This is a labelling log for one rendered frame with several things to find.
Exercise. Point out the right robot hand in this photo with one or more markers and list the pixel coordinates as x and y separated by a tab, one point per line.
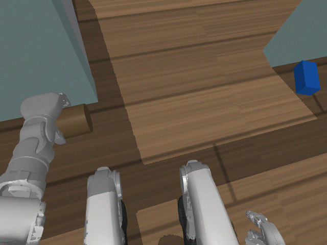
269	233

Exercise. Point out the left robot hand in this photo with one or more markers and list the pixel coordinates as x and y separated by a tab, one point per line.
50	104

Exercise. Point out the right robot foot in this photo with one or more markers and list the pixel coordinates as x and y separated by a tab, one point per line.
183	221

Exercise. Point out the left robot arm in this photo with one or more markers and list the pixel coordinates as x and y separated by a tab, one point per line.
23	184

